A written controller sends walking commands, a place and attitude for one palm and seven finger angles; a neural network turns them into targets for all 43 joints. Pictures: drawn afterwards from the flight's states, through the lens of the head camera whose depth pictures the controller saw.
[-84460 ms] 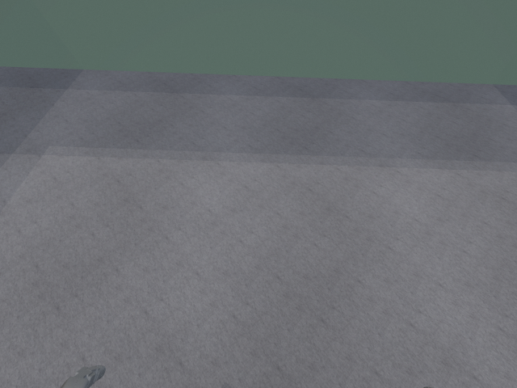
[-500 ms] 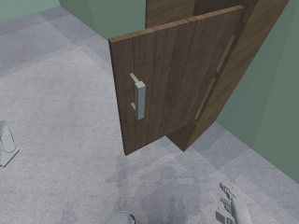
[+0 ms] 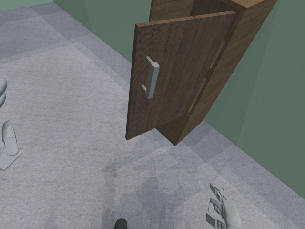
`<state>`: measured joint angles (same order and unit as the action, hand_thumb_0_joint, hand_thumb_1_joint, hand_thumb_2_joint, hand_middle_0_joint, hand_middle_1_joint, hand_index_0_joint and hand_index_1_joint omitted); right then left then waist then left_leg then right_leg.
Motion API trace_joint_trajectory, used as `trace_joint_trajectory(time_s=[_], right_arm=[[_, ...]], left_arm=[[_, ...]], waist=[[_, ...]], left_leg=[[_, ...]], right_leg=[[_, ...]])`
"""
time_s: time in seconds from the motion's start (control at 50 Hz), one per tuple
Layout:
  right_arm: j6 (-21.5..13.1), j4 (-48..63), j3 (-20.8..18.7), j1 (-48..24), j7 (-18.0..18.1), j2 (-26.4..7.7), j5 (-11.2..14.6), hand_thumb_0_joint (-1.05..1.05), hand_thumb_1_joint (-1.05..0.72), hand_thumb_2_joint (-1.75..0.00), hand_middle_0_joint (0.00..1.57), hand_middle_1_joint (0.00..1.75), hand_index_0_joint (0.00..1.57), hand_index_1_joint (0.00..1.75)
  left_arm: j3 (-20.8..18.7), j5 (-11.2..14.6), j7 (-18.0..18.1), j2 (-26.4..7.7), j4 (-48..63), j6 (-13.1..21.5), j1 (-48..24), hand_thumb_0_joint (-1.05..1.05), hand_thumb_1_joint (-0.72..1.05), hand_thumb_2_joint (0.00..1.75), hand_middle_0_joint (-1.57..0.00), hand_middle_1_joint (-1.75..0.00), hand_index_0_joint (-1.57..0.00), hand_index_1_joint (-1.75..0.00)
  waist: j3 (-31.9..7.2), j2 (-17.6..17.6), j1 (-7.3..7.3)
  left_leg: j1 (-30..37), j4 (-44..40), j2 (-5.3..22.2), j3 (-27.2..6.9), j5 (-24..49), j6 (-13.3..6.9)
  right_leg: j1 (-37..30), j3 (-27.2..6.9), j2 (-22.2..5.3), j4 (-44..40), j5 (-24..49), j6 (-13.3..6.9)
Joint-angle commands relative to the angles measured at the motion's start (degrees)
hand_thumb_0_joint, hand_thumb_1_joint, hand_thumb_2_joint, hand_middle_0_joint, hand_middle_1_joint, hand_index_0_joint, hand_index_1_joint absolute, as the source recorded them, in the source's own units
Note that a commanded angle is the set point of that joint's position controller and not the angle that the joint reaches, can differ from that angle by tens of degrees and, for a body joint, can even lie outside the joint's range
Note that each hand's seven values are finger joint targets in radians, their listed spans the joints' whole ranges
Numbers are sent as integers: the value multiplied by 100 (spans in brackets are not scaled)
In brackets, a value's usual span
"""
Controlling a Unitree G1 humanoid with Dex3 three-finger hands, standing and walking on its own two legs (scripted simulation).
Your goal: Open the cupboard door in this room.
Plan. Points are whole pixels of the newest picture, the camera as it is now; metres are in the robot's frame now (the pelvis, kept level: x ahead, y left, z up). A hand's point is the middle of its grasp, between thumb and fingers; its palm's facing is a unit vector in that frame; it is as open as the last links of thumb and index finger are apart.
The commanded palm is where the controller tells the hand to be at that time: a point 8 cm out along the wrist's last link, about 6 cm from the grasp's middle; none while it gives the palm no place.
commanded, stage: stop stepping back and stand still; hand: left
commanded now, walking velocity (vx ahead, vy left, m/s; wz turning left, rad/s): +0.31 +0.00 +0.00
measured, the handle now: (148, 78) +0.56 +0.05 +0.06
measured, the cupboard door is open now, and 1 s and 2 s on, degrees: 77 77 77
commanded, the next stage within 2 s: let the arm hang, fingers relaxed in 0.80 s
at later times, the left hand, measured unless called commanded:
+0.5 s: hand out of the picture +0.12 +0.26 +0.15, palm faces +0.41 -0.81 -0.42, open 7.5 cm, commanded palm +0.04 +0.31 +0.17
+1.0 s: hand out of the picture +0.11 +0.25 +0.01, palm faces +0.19 -0.88 -0.43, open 7.4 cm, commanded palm none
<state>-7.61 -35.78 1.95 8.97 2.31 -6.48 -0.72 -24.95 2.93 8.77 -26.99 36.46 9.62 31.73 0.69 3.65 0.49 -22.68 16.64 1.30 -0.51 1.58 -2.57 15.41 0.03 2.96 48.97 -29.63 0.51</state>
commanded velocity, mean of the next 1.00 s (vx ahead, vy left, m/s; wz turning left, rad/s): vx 0.12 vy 0.01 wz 0.00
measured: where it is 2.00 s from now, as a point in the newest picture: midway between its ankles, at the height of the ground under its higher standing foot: outside the picture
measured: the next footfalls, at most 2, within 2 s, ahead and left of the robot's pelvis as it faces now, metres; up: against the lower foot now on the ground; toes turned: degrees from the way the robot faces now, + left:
right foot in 0.12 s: -0.13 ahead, -0.09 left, +0.00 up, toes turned -3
left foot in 0.36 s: -0.03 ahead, +0.13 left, +0.00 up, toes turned +6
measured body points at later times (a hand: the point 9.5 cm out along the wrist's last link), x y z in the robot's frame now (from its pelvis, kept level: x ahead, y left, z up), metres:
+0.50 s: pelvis -0.10 +0.01 -0.02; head -0.10 +0.02 +0.43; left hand +0.09 +0.30 +0.18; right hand +0.05 -0.24 -0.09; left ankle -0.07 +0.13 -0.74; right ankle -0.12 -0.09 -0.72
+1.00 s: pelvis -0.11 +0.01 -0.02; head -0.09 +0.00 +0.43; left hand +0.10 +0.30 +0.04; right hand +0.06 -0.26 -0.12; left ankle -0.12 +0.13 -0.74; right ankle -0.07 -0.08 -0.74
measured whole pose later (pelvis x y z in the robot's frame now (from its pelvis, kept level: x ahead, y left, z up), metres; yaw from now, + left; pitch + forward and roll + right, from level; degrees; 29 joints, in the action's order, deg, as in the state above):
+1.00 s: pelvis -0.11 +0.01 -0.02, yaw +2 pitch +1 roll +0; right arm -4.4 -43.5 -2.0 9.0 0.2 -18.5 -1.3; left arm -8.8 -2.2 2.5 -18.6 -2.1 4.8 17.7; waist 0.2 -1.6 -0.3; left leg -17.4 34.2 0.2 0.3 -18.1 -0.2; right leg 20.2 6.6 -0.8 34.2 -15.4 -2.9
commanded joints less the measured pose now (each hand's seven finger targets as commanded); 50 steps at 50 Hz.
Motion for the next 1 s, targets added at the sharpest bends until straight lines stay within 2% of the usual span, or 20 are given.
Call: trace_joint_trajectory(time_s=[0.0, 0.04, 0.08, 0.12, 0.14, 0.22, 0.3, 0.34, 0.36, 0.4, 0.46, 0.54, 0.56, 0.6, 0.62, 0.72, 0.86, 0.88, 0.92, 0.98], right_arm=[[-233, 861, -379, -360, 129, -1040, -26, 0, -90, -90, 20, 30, 20, 30], [-154, 840, -328, -288, 74, -945, -11, 0, -90, -90, 20, 30, 20, 30], [95, 642, -348, -166, 55, -1008, -24, 0, -90, -90, 20, 30, 20, 30], [103, 764, -268, -275, -8, -1156, -42, 0, -90, -90, 20, 30, 20, 30], [108, 560, -514, 38, 73, -1170, 147, 0, -90, -90, 20, 30, 20, 30], [26, 618, -386, -518, 291, -1188, 139, 0, -90, -90, 20, 30, 20, 30], [-258, 589, -367, -198, 476, -1235, 45, 0, -90, -90, 20, 30, 20, 30], [-368, 784, -446, -13, 451, -1421, 71, 0, -90, -90, 20, 30, 20, 30], [-382, 871, -444, 34, 370, -1405, 86, 0, -90, -90, 20, 30, 20, 30], [-490, 709, -398, 77, 258, -1192, -32, 0, -90, -90, 20, 30, 20, 30], [-563, 662, -403, -125, 126, -1216, 58, 0, -90, -90, 20, 30, 20, 30], [-376, 800, -372, -185, 135, -1182, 87, 0, -90, -90, 20, 30, 20, 30], [-302, 799, -394, -152, 158, -1169, 83, 0, -90, -90, 20, 30, 20, 30], [-176, 857, -480, -205, 170, -1179, 85, 0, -90, -90, 20, 30, 20, 30], [-141, 777, -521, -227, 154, -1230, 109, 0, -90, -90, 20, 30, 20, 30], [-138, 545, -387, -271, 202, -1153, 126, 0, -90, -90, 20, 30, 20, 30], [-391, 779, -431, -126, 303, -1168, -28, 0, -90, -90, 20, 30, 20, 30], [-327, -907, -750, 175, -335, -2243, -96, 0, -90, -90, 20, 30, 20, 30], [258, -332, -599, 215, -266, -1801, -3, 0, -90, -90, 20, 30, 20, 30], [377, -284, -482, 12, -227, -1713, -94, 0, -90, -90, 20, 30, 20, 30]], left_arm=[[-851, 92, 173, -946, 1395, 283, 149, 0, 90, 90, -20, -30, -20, -30], [-842, 113, 102, -1018, 1394, 250, 500, 0, 90, 90, -20, -30, -20, -30], [-1099, 152, 47, -1274, 1447, 253, 541, 0, 90, 90, -20, -30, -20, -30], [-1488, 178, 89, -1543, 1273, 301, 49, 0, 90, 90, -20, -30, -20, -30], [-939, 303, -37, -848, 516, 236, -232, 0, 90, 90, -20, -30, -20, -30], [-353, 3, -56, -550, -503, 257, -1368, 0, 90, 90, -20, -30, -20, -30], [108, -201, 130, -366, -510, 310, -1952, 0, 90, 90, -20, -30, -20, -30], [-7, -152, 156, -444, 303, 413, -1607, 0, 90, 90, -20, -30, -20, -30], [-202, -161, 198, -657, 871, 518, -1612, 0, 90, 90, -20, -30, -20, -30], [-708, -167, 158, -1116, 1357, 609, -1018, 0, 90, 90, -20, -30, -20, -30], [-1043, -65, 164, -1062, 1381, 547, 23, 0, 90, 90, -20, -30, -20, -30], [-1188, -36, 176, -848, 331, 533, 627, 0, 90, 90, -20, -30, -20, -30], [-1181, -52, 167, -832, -73, 532, 509, 0, 90, 90, -20, -30, -20, -30], [-1074, -57, 111, -883, -657, 441, 63, 0, 90, 90, -20, -30, -20, -30], [-884, -53, 88, -712, -836, 451, -248, 0, 90, 90, -20, -30, -20, -30], [-219, -143, -22, -357, -1169, 566, -1184, 0, 90, 90, -20, -30, -20, -30], [-526, -224, 243, -807, 912, 608, -939, 0, 90, 90, -20, -30, -20, -30], [1822, -673, -659, 504, -4617, -402, -899, 0, 90, 90, -20, -30, -20, -30], [1856, -501, -839, 897, -4672, -902, -244, 0, 90, 90, -20, -30, -20, -30], [1949, -531, -881, 644, -5192, -869, -1007, 0, 90, 90, -20, -30, -20, -30]], waist=[[-1154, -2582, -134], [-1289, -1755, -127], [-889, 430, -118], [-763, 624, -66], [-220, 1030, 75], [986, -251, 87], [217, -266, -59], [-471, -1336, 36], [-687, -1843, 57], [-763, -1560, 55], [-648, -1645, -74], [-334, -1882, -64], [-129, -1306, -47], [221, 1032, -60], [444, 1039, -45], [12, 502, 83], [-681, -275, -127], [-173, -669, 288], [-642, -1337, -70], [-678, -364, -151]], left_leg=[[541, -1450, 423, -341, -3519, 770], [896, 28, -161, 384, -2517, 906], [1009, 3497, -326, 249, -1825, 451], [-987, 5279, -277, -118, -1918, 428], [-1439, 5552, -134, -317, -1716, 432], [-797, 3273, 406, 58, -2083, 182], [926, 1163, -157, 834, -1990, -27], [2305, 569, 736, -710, -1243, -540], [2928, 692, 1507, -1877, 101, -965], [2494, 481, 1722, -2298, 992, -1188], [1177, 402, 1310, -967, 314, -717], [-754, 450, 863, 4, -2704, -193], [-1086, 853, 649, 169, -3261, -44], [-1115, 3470, -94, 300, -3207, 251], [-1030, 4344, -45, -77, -2944, 251], [-149, 3666, 70, 163, -1987, 291], [1226, 689, -168, 292, -1548, 65], [868, 1639, 382, -449, 352, -111], [691, 1193, 984, -715, 1656, -344], [-42, 1271, 738, -762, 739, -251]], right_leg=[[-1459, 927, 541, -2059, -529, -288], [-1429, 622, 47, -3555, 274, -510], [536, -689, -1684, -4126, 1403, -812], [230, -1627, -2441, -4221, 1301, -1356], [302, -1259, -2030, -4180, 122, -1162], [759, -1142, -1884, -3856, -14, -1019], [93, -524, -1248, -2708, 812, -726], [662, -6, -615, -774, 1926, -143], [1503, 274, -305, 88, 928, 87], [1545, 14, -328, 470, -336, -36], [342, 263, -335, -193, 406, -13], [-1400, 587, -285, -1544, 1079, -7], [-1449, 180, -409, -2003, 950, -116], [-35, -2989, -1977, -4018, -1051, -838], [517, -3335, -2188, -4414, -1212, -718], [179, -924, -1539, -3582, 1200, -531], [-766, -798, -1318, -3147, 1583, -415], [349, -222, -1394, -1715, 3519, -380], [-142, 4, -740, -1257, 2452, -97], [-713, 12, -792, -1543, 2937, -207]])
